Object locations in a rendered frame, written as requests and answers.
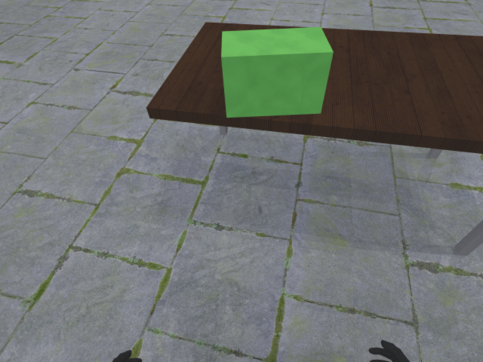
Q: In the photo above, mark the carton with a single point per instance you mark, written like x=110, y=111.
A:
x=275, y=71

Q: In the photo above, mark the table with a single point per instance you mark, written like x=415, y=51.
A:
x=402, y=88

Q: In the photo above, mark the robot right hand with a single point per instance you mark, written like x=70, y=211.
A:
x=390, y=351

